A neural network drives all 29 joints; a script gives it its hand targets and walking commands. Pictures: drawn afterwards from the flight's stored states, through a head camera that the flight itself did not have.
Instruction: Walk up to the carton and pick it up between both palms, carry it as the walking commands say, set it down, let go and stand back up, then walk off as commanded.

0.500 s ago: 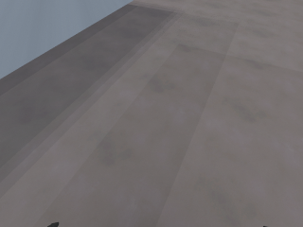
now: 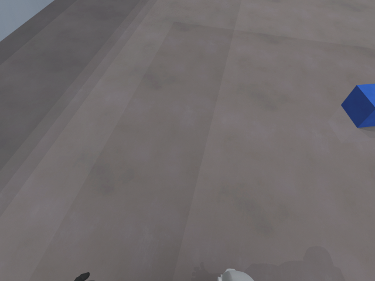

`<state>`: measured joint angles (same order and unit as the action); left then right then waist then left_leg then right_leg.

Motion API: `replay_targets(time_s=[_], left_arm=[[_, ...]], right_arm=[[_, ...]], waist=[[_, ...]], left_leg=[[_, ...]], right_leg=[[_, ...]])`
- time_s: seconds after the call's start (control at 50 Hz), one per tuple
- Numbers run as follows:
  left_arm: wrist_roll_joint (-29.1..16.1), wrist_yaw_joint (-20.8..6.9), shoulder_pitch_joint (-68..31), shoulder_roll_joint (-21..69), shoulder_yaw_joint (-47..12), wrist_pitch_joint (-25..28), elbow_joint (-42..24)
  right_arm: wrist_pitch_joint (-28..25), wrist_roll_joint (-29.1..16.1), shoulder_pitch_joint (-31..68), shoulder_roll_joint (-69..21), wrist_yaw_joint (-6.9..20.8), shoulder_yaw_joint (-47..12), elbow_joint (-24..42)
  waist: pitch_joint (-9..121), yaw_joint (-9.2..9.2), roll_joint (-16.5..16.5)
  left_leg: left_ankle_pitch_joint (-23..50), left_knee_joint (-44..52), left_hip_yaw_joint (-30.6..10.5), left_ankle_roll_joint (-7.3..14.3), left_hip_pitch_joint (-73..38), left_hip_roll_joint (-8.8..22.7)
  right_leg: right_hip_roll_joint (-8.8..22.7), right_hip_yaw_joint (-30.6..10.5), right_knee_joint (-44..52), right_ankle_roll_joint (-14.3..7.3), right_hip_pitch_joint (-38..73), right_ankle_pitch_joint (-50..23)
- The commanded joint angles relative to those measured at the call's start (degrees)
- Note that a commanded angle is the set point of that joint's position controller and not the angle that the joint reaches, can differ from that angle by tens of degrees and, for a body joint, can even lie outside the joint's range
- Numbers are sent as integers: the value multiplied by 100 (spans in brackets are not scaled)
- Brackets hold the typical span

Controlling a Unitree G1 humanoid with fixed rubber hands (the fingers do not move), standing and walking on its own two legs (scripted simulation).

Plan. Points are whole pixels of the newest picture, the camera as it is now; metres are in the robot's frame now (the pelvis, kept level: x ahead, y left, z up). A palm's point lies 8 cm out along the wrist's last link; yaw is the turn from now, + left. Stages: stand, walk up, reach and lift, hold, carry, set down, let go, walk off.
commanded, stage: walk up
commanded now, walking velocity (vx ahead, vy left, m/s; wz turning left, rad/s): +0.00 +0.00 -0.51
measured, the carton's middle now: (372, 105) +1.26 -1.24 -0.67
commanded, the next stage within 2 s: none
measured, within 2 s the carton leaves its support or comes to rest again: neither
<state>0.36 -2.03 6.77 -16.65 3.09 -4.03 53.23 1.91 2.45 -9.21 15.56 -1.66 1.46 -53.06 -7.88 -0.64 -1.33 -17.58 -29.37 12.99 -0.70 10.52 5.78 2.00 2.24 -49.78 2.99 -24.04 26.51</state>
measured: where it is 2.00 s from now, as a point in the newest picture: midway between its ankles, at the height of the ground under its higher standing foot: (271, 222)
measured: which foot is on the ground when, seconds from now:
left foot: down 0.00-0.10, up 0.12-0.46, down 0.48-0.98, up 1.00-1.00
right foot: up 0.00-0.06, down 0.08-0.48, up 0.50-0.96, down 0.98-1.00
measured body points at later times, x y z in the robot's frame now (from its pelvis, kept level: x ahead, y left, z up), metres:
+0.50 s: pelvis -0.02 -0.01 -0.01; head +0.03 -0.01 +0.44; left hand +0.13 +0.23 -0.15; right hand +0.04 -0.32 -0.12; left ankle -0.02 +0.10 -0.74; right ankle +0.02 -0.13 -0.73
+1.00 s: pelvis +0.09 -0.13 -0.02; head +0.12 -0.15 +0.42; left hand +0.38 -0.03 -0.13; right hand -0.12 -0.31 -0.16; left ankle -0.01 +0.10 -0.72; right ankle +0.10 -0.25 -0.74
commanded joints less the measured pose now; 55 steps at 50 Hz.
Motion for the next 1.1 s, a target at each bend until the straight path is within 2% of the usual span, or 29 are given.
replay_targets(time_s=[0.0, 0.02, 0.04, 0.06, 0.08, 0.1, 0.16, 0.2, 0.24, 0.32, 0.36, 0.4, 0.42, 0.44, 0.46, 0.48, 0.5, 0.56, 0.64, 0.72, 0.82, 0.86, 0.9, 0.92, 0.94, 0.96, 1.0, 1.04, 1.08], left_arm=[[-30, -12, 151, -592, 99, 171, -364], [49, 54, 656, -817, 86, 182, -380], [96, 94, 814, -1289, 207, 223, -407], [79, 116, 987, -1631, 280, 213, -450], [79, 155, 1054, -1521, 260, 244, -433], [97, 168, 907, -1226, 184, 238, -392], [25, 246, 114, -963, 205, 247, -723], [47, 253, 182, -870, 190, 232, -779], [75, 236, 328, -904, 196, 228, -749], [119, 185, 425, -1014, 191, 174, -712], [107, 164, 181, -1018, 196, 132, -755], [77, 140, -123, -984, 219, 86, -799], [73, 123, -109, -804, 181, 88, -852], [83, 85, -210, -465, 36, 132, -1053], [169, -53, -587, -575, 100, 46, -1114], [198, -175, -824, -590, 188, 10, -1219], [181, -208, -812, -642, 240, 12, -1201], [191, -289, -286, -504, 199, 132, -844], [145, -373, -586, -365, 105, 155, -872], [70, -388, -903, -154, -6, 217, -912], [87, -332, -1077, -110, -65, 329, -987], [123, -269, -807, -179, -46, 381, -943], [203, -144, 421, -413, 44, 499, -568], [316, -44, 1686, -934, 255, 585, -236], [281, 56, 2430, -1675, 415, 624, -88], [210, 119, 2525, -1600, 324, 623, -105], [175, 185, 1944, -1101, 245, 671, -254], [94, 216, 1369, -683, 170, 685, -369], [47, 192, 1052, -577, 155, 740, -499]], right_arm=[[-11, -40, -13, 1160, 110, 339, 326], [-8, -66, 25, 981, 97, 257, 323], [-13, -72, -56, 666, 104, 140, 492], [68, -123, -1, 586, 74, 79, 660], [94, -156, 216, 666, 66, 128, 764], [114, -129, 331, 711, 66, 155, 768], [88, -156, -137, 761, 98, 202, 438], [88, -147, -160, 738, 80, 238, 453], [112, -148, -4, 731, 69, 269, 603], [135, -205, 148, 697, 43, 298, 797], [115, -212, -182, 659, 26, 308, 772], [53, -213, -695, 634, -4, 313, 692], [3, -168, -925, 841, -40, 352, 684], [5, -76, -1048, 1428, -80, 499, 687], [-25, -32, -1220, 1807, -86, 574, 576], [-65, -72, -779, 1749, -133, 549, 648], [-130, -84, -622, 1552, -100, 522, 691], [-419, -91, -772, 1015, -10, 377, 623], [-525, -19, -1218, 911, 42, 378, 426], [-583, -15, -1690, 791, 100, 387, 307], [-568, 17, -1871, 897, 165, 424, 269], [-544, 18, -1875, 990, 172, 426, 271], [-522, -28, -1817, 1021, 215, 371, 360], [-557, -46, -1666, 865, 255, 257, 598], [-622, -74, -1600, 369, 303, 100, 895], [-631, -103, -1229, 458, 300, 145, 955], [-654, -137, -676, 578, 323, 195, 1062], [-585, -117, -888, 381, 335, 193, 964], [-497, -93, -994, 292, 347, 247, 918]], waist=[[1137, -103, 1212], [1180, -299, 575], [1175, -395, -1332], [1131, -328, -2136], [1122, -307, -1673], [1122, -251, -1145], [1297, -38, -1079], [1373, -77, -675], [1357, -108, -459], [1037, -146, -639], [956, 30, -689], [1004, 344, -549], [1090, 486, 93], [1118, 625, 1518], [1058, 604, 1266], [774, 418, 809], [626, 386, 973], [528, 294, 935], [-47, 329, 870], [-322, 454, 1165], [-369, 487, 1514], [-106, 385, 1402], [970, -87, 634], [1730, -709, -292], [1891, -838, -2367], [1979, -714, -1404], [1642, -630, -421], [1281, -318, -315], [1084, -105, -512]], left_leg=[[2763, -72, -286, 428, -416, 1115], [2488, -894, -263, 261, -11, 933], [-662, -2027, -181, 16, 1126, 104], [-2254, -2770, -682, -108, 1842, -235], [-2149, -3244, -1104, -153, 1931, -172], [-1862, -3169, -1355, -167, 1721, -93], [-822, -2970, -1271, -321, 1457, -21], [-693, -2719, -1225, -309, 1440, -81], [-768, -2319, -1211, -260, 1231, -152], [-1023, -1404, -1163, -224, 829, -382], [-795, -825, -1093, -155, 388, -468], [-195, 361, -1099, -32, -389, -459], [-355, 1090, -1769, 148, -846, 121], [-238, 1539, -3085, 689, -1287, 1525], [-2440, 2242, -3916, 832, -1399, 2361], [-2813, 2305, -3754, 605, -1288, 2406], [-2645, 2276, -3298, 625, -1180, 2185], [-1570, 2273, -2368, 370, -1081, 1482], [-1093, 2424, -1735, 326, -930, 1402], [-282, 2372, -980, 208, -959, 1244], [895, 1997, -343, 369, -791, 1268], [2062, 1323, -131, 394, -728, 1302], [3419, -743, 294, 247, -557, 944], [2693, -2606, 214, 15, 880, 614], [-1217, -4244, -123, -262, 2941, -357], [-1471, -4795, -892, -160, 3377, -96], [-780, -4620, -1287, -119, 3570, 280], [-366, -4147, -1366, -94, 2932, 366], [-158, -3605, -1290, -141, 2338, 351]], right_leg=[[-4, 247, 1660, -84, 1014, -766], [233, 266, 2257, -191, 1281, -1781], [1379, -1429, 2853, -526, 1747, -3480], [2073, -2551, 3030, -1042, 1808, -4543], [2047, -2532, 3107, -1246, 1734, -4645], [1677, -2076, 2957, -1187, 1654, -4508], [1092, -1388, 2763, -1097, 1590, -4067], [1138, -1459, 2723, -1175, 1687, -4054], [1108, -1667, 2835, -1208, 1568, -3463], [1104, -2260, 3150, -1324, 1018, -2471], [986, -2260, 3127, -1237, 665, -1993], [661, -2096, 2758, -988, 196, -1648], [312, -1882, 2225, -735, -322, -1002], [-497, -1062, 1060, -312, -1476, 305], [-288, -756, -582, -207, -2035, 27], [-47, -978, -1161, -139, -2621, -277], [138, -987, -1352, -143, -2612, -617], [146, -591, -1711, -107, -2100, -1521], [180, -284, -1551, -10, -2214, -1856], [169, 56, -582, 36, -1893, -1985], [102, 626, 922, -100, -828, -1302], [-77, 905, 1187, -218, -297, -742], [-375, 1089, 1823, -554, 1273, -878], [358, -207, 2021, -950, 2984, -684], [2069, -3359, 2942, -1388, 4047, -1544], [2259, -3662, 3007, -1676, 4298, -2678], [1670, -2285, 2806, -1447, 3912, -3349], [1470, -1789, 3144, -1185, 2636, -2878], [1390, -1614, 3407, -1180, 1865, -2430]])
